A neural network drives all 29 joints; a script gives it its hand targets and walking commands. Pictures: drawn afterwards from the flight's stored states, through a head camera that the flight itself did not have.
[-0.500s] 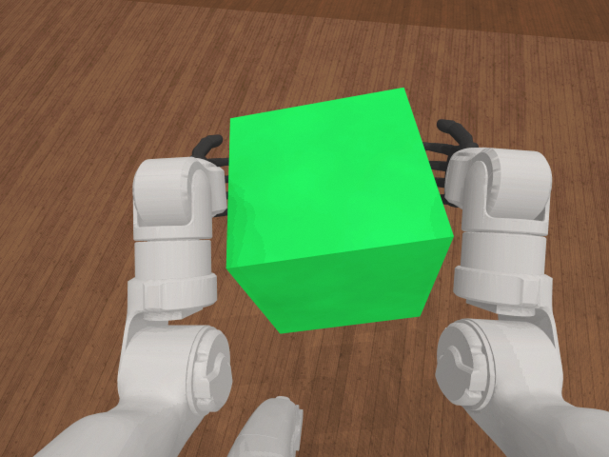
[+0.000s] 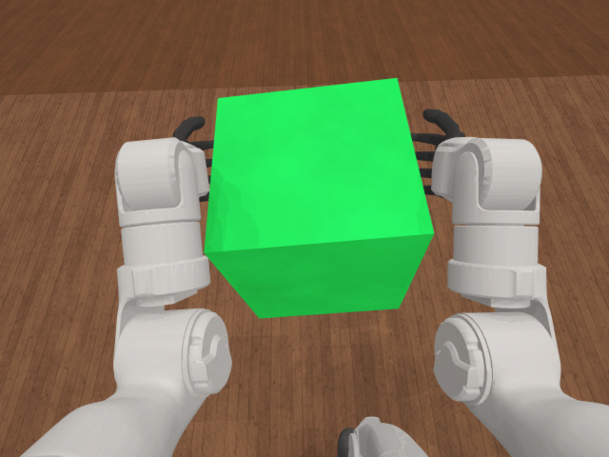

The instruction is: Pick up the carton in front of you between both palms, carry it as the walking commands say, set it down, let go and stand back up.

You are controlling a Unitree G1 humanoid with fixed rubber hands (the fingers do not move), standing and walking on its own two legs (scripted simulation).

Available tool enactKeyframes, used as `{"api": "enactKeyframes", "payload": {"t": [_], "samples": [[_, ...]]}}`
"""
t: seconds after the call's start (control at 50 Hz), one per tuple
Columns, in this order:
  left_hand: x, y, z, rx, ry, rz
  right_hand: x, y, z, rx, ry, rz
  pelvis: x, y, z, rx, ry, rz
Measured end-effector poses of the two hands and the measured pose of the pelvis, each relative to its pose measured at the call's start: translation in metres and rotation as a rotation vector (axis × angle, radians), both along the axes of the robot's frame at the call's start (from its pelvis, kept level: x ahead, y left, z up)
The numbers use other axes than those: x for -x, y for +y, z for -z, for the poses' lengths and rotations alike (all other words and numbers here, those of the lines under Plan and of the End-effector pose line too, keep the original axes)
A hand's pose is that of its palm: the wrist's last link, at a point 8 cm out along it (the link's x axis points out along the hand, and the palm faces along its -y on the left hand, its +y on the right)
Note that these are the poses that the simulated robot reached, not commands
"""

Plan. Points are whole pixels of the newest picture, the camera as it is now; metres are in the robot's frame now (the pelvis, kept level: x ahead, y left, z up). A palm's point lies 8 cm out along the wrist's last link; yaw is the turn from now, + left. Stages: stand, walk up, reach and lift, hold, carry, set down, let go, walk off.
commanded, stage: carry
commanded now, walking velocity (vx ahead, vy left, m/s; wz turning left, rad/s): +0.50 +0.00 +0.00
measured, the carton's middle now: (318, 215) +0.40 -0.03 +0.09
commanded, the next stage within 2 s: none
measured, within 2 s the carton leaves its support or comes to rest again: neither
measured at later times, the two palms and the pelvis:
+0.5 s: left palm (173, 17) +0.72 +0.16 +0.23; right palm (356, 22) +0.69 -0.13 +0.21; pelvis +0.32 +0.03 +0.06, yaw +1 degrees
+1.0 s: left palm out of the picture +1.00 +0.20 +0.30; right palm out of the picture +1.04 -0.08 +0.28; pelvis +0.63 +0.01 +0.12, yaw +1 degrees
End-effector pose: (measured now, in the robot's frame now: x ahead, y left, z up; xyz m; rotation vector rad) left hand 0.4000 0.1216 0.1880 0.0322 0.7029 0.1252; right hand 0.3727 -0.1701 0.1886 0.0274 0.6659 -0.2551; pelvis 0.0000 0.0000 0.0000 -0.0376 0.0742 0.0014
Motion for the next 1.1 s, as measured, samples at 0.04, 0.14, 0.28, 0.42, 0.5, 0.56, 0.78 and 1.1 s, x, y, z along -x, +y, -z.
{"api": "enactKeyframes", "payload": {"t": [0.04, 0.14, 0.28, 0.42, 0.5, 0.56, 0.78, 1.1], "samples": [[-0.021, 0.007, -0.002, -0.026, -0.004, -0.036, -0.036, 0.006, 0.000, 0.002, 0.007, -0.050, -0.029, -0.007, 0.001, 0.020, -0.012, -0.011], [-0.053, 0.039, 0.002, -0.045, 0.073, -0.166, -0.108, 0.040, 0.002, 0.016, 0.113, -0.173, -0.087, -0.018, -0.023, -0.015, -0.010, -0.011], [-0.133, 0.068, -0.028, -0.031, 0.040, -0.251, -0.203, 0.071, -0.020, -0.014, 0.072, -0.219, -0.169, -0.011, -0.042, -0.042, 0.002, -0.022], [-0.258, 0.064, -0.044, -0.020, 0.001, -0.136, -0.290, 0.065, -0.034, 0.032, 0.040, -0.126, -0.273, 0.020, -0.038, -0.076, -0.016, -0.014], [-0.316, 0.041, -0.041, -0.036, 0.081, -0.030, -0.313, 0.045, -0.026, 0.039, 0.133, -0.035, -0.318, 0.032, -0.060, -0.051, -0.013, -0.011], [-0.355, 0.027, -0.044, -0.031, 0.094, 0.013, -0.336, 0.033, -0.032, 0.037, 0.164, 0.029, -0.351, 0.036, -0.073, -0.033, -0.011, -0.002], [-0.499, 0.029, -0.086, -0.037, -0.033, -0.060, -0.508, 0.037, -0.080, 0.045, 0.088, -0.014, -0.502, 0.014, -0.079, 0.020, -0.016, -0.010], [-0.685, 0.087, -0.130, -0.025, -0.019, -0.240, -0.735, 0.096, -0.114, 0.017, 0.084, -0.155, -0.706, 0.030, -0.117, -0.058, -0.005, -0.022]]}}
